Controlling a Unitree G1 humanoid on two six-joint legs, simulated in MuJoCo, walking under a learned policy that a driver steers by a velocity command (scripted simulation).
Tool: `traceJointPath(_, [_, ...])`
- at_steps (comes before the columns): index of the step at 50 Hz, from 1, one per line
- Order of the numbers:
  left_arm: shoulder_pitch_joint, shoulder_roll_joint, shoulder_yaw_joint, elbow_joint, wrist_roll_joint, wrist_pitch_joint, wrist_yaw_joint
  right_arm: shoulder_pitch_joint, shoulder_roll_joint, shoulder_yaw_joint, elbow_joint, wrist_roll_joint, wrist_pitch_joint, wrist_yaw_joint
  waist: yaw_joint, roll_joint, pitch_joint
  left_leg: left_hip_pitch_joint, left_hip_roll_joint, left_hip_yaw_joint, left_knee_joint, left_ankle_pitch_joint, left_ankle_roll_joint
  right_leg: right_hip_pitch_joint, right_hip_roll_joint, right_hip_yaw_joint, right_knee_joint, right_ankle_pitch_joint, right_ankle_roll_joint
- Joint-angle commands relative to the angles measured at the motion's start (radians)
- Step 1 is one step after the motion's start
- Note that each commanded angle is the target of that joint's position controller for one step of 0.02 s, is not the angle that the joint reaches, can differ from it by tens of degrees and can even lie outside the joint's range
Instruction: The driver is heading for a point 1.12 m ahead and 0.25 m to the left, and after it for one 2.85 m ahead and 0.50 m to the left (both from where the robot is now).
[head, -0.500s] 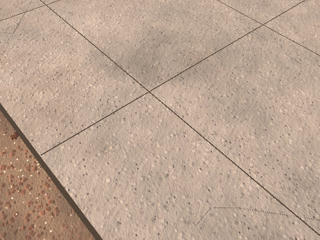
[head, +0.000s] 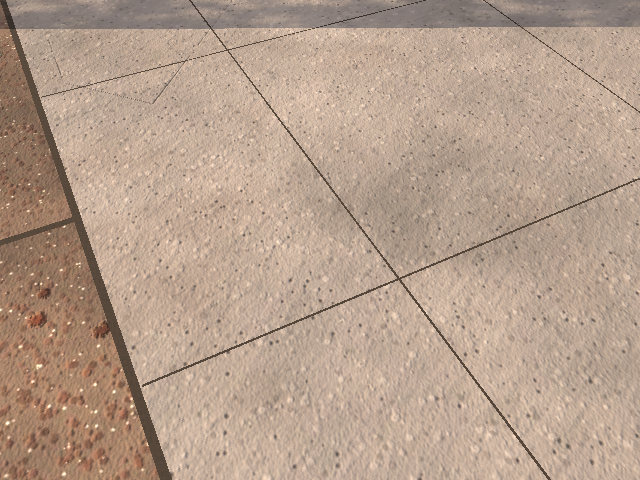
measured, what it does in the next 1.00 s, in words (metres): walks ahead, turning left: left foot, then right foot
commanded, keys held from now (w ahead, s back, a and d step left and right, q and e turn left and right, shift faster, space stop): w+q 0.58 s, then w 0.42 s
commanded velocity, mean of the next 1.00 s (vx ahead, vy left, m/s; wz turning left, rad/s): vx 0.50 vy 0.00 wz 0.42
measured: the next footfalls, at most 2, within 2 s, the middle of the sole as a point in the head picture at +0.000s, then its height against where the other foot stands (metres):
left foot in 0.20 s outside the picture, level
right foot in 0.70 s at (334, 426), level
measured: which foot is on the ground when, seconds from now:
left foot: up 0.00-0.18, down 0.20-0.72, up 0.74-1.00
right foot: down 0.00-0.22, up 0.24-0.68, down 0.70-1.00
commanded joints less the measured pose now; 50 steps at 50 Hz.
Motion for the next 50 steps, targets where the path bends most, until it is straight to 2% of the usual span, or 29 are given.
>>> traceJointPath(1, [-0.04,0.153,0.024,-0.063,-0.009,-0.009,0.017,-0.094,-0.015,0.01,-0.086,-0.005,-0.011,0.021,0.002,-0.047,0.082,0.039,-0.004,0.063,-0.13,0.108,0.0,-0.098,-0.291,0.054,-0.117,0.261,-0.113])
traceJointPath(5, [0.033,0.175,0.032,-0.044,-0.022,0.028,0.02,-0.188,-0.017,0.016,-0.164,-0.001,-0.01,0.053,0.025,-0.047,0.095,-0.034,-0.028,0.114,-0.216,-0.012,0.033,0.1,-0.349,0.016,-0.015,0.409,-0.099])
traceJointPath(7, [0.008,0.202,0.04,-0.061,-0.023,0.046,0.025,-0.164,-0.047,0.003,-0.188,0.003,-0.007,0.067,-0.013,-0.086,0.052,0.053,-0.079,0.168,-0.228,-0.112,0.066,0.14,-0.36,-0.017,0.096,0.704,-0.075])
traceJointPath(8, [-0.006,0.216,0.045,-0.071,-0.022,0.055,0.03,-0.108,-0.073,-0.011,-0.187,0.003,-0.003,0.07,-0.051,-0.113,0.004,0.144,-0.118,0.198,-0.219,-0.161,0.087,0.144,-0.358,-0.032,0.198,0.876,-0.063])
traceJointPath(9, [-0.022,0.223,0.047,-0.083,-0.02,0.066,0.034,0.012,-0.114,-0.034,-0.165,0.006,0.0,0.069,-0.119,-0.123,-0.064,0.3,-0.162,0.216,-0.235,-0.174,0.115,0.111,-0.343,-0.048,0.367,0.97,-0.045])
traceJointPath(10, [-0.032,0.214,0.041,-0.098,-0.02,0.068,0.038,0.182,-0.179,-0.07,-0.127,0.009,0.003,0.056,-0.205,-0.091,-0.149,0.567,-0.179,0.17,-0.299,-0.125,0.158,-0.028,-0.301,-0.063,0.608,0.865,-0.007])
traceJointPath(11, [0.041,0.117,0.01,-0.14,0.003,0.048,0.027,0.284,-0.298,-0.105,-0.11,0.005,0.013,0.033,-0.177,0.124,-0.269,0.952,0.067,-0.252,-0.311,-0.177,0.292,-0.423,-0.187,-0.063,0.989,0.29,0.053])
traceJointPath(12, [0.041,0.07,-0.013,-0.168,-0.005,0.001,0.007,0.262,-0.293,-0.092,-0.138,0.001,0.004,0.035,-0.133,0.175,-0.398,1.132,0.233,-0.763,-0.509,-0.297,0.432,-0.689,-0.008,0.158,1.218,-0.374,0.071])
traceJointPath(13, [-0.09,0.16,0.013,-0.199,-0.046,-0.035,-0.008,0.257,-0.213,-0.068,-0.14,-0.013,-0.003,0.036,-0.18,0.091,-0.325,1.1,0.203,-0.668,-0.557,-0.297,0.366,-0.803,-0.074,0.272,1.247,-0.321,0.038])
traceJointPath(14, [-0.139,0.161,0.011,-0.22,-0.061,-0.052,-0.011,0.2,-0.172,-0.058,-0.146,-0.013,-0.011,0.033,-0.155,0.043,-0.2,0.961,0.165,-0.508,-0.558,-0.228,0.322,-0.822,-0.12,0.259,1.18,-0.23,0.015])
traceJointPath(15, [-0.14,0.152,0.014,-0.209,-0.044,-0.054,-0.003,0.124,-0.142,-0.048,-0.163,-0.011,-0.015,0.034,-0.102,-0.047,-0.118,0.796,0.117,-0.386,-0.569,-0.12,0.29,-0.767,-0.162,0.25,1.08,-0.167,0.018])
traceJointPath(16, [-0.123,0.164,0.025,-0.2,-0.027,-0.042,0.003,0.07,-0.113,-0.038,-0.182,-0.016,-0.018,0.032,-0.064,-0.042,-0.083,0.679,0.082,-0.305,-0.587,-0.025,0.269,-0.688,-0.193,0.25,1.0,-0.128,0.027])
traceJointPath(17, [-0.106,0.162,0.029,-0.201,-0.019,-0.025,0.002,0.048,-0.105,-0.034,-0.195,-0.023,-0.017,0.029,-0.039,-0.026,-0.07,0.605,0.059,-0.276,-0.609,0.016,0.265,-0.63,-0.203,0.252,0.965,-0.107,0.04])
traceJointPath(20, [-0.128,0.126,0.027,-0.226,0.002,0.005,0.008,0.076,-0.145,-0.044,-0.195,-0.012,-0.021,0.013,-0.027,-0.016,-0.045,0.504,0.025,-0.196,-0.638,0.128,0.274,-0.609,-0.19,0.222,0.828,-0.025,0.098])
traceJointPath(25, [-0.322,0.088,0.011,-0.294,-0.005,0.0,0.005,0.151,-0.167,-0.052,-0.182,-0.003,-0.008,-0.012,-0.096,0.036,-0.01,0.458,-0.046,-0.136,-0.621,-0.002,0.199,-0.563,-0.118,0.206,0.437,0.278,0.122])
traceJointPath(28, [-0.388,0.105,0.013,-0.328,-0.019,-0.009,-0.006,0.195,-0.169,-0.053,-0.165,0.001,-0.003,-0.012,-0.121,0.058,-0.005,0.49,-0.022,-0.194,-0.591,-0.068,0.179,-0.523,-0.092,0.219,0.341,0.322,0.11])
traceJointPath(31, [-0.375,0.141,0.023,-0.333,-0.02,-0.025,-0.022,0.209,-0.152,-0.049,-0.157,-0.001,0.005,-0.021,-0.109,0.075,-0.013,0.601,0.028,-0.263,-0.508,-0.07,0.169,-0.515,-0.097,0.24,0.286,0.256,0.08])
traceJointPath(33, [-0.307,0.157,0.031,-0.316,-0.016,-0.036,-0.026,0.205,-0.145,-0.047,-0.153,-0.007,0.012,-0.024,-0.074,0.101,-0.026,0.642,0.043,-0.282,-0.444,0.03,0.155,-0.439,-0.091,0.214,0.264,0.184,0.043])
traceJointPath(34, [-0.217,0.18,0.044,-0.29,-0.008,-0.041,-0.022,0.199,-0.124,-0.038,-0.158,-0.01,0.014,-0.022,-0.031,0.095,-0.075,0.64,-0.003,-0.257,-0.347,0.139,0.133,-0.307,-0.082,0.194,0.232,0.181,0.011])
traceJointPath(35, [-0.081,0.219,0.056,-0.273,0.006,-0.044,-0.017,0.192,-0.087,-0.02,-0.173,-0.021,0.012,-0.017,0.033,0.044,-0.202,0.549,-0.057,-0.205,-0.126,0.088,0.101,-0.07,-0.192,0.293,0.274,0.182,-0.05])
traceJointPath(36, [0.063,0.307,0.084,-0.239,0.015,-0.033,-0.015,0.338,-0.03,-0.003,-0.177,0.0,0.002,-0.014,0.01,-0.215,-0.354,0.204,-0.199,-0.086,0.229,-0.216,0.015,0.314,-0.404,0.689,0.247,0.034,-0.218])
traceJointPath(37, [0.101,0.254,0.075,-0.209,-0.018,-0.026,-0.028,0.364,-0.068,-0.001,-0.167,0.012,-0.007,-0.015,0.018,-0.324,-0.346,0.011,-0.21,-0.098,0.395,-0.592,0.0,0.362,-0.477,0.961,0.112,-0.205,-0.257])
traceJointPath(38, [0.045,0.182,0.054,-0.224,-0.033,-0.022,-0.028,0.259,-0.147,-0.019,-0.176,0.02,-0.008,-0.014,0.036,-0.201,-0.19,-0.07,-0.158,-0.121,0.463,-0.526,0.006,0.245,-0.445,0.862,0.089,-0.316,-0.21])
traceJointPath(39, [-0.02,0.155,0.043,-0.24,-0.023,-0.012,-0.025,0.167,-0.154,-0.019,-0.197,0.009,-0.008,-0.015,0.028,-0.118,-0.101,-0.063,-0.115,-0.077,0.452,-0.448,0.008,0.112,-0.405,0.724,0.078,-0.256,-0.175])
traceJointPath(40, [-0.065,0.134,0.034,-0.241,-0.015,-0.006,-0.025,0.108,-0.142,-0.019,-0.214,-0.008,-0.012,-0.013,0.008,-0.085,-0.026,-0.045,-0.084,-0.052,0.389,-0.393,0.009,-0.015,-0.364,0.626,0.048,-0.147,-0.168])
traceJointPath(42, [-0.09,0.109,0.022,-0.237,-0.002,-0.007,-0.023,0.118,-0.11,-0.018,-0.216,-0.013,-0.011,-0.007,-0.036,-0.125,-0.012,0.044,-0.032,-0.028,0.291,-0.329,0.009,-0.123,-0.305,0.512,0.008,0.005,-0.153])
traceJointPath(44, [-0.07,0.126,0.025,-0.221,-0.013,-0.012,-0.021,0.123,-0.074,-0.009,-0.217,-0.013,-0.008,-0.004,-0.043,-0.136,-0.019,0.058,-0.019,0.003,0.22,-0.307,-0.002,-0.146,-0.294,0.442,-0.022,0.114,-0.17])
traceJointPath(46, [-0.049,0.161,0.034,-0.207,-0.02,-0.012,-0.015,0.064,-0.059,0.0,-0.242,-0.02,-0.011,-0.005,-0.033,-0.117,-0.008,0.031,-0.007,0.022,0.11,-0.24,-0.019,-0.144,-0.298,0.392,-0.047,0.204,-0.183])
traceJointPath(50, [-0.005,0.183,0.036,-0.184,-0.032,0.004,-0.007,-0.06,-0.034,0.014,-0.271,-0.015,-0.021,0.006,0.007,-0.108,0.005,0.086,-0.03,0.063,-0.145,-0.024,-0.029,-0.139,-0.254,0.276,-0.054,0.265,-0.145])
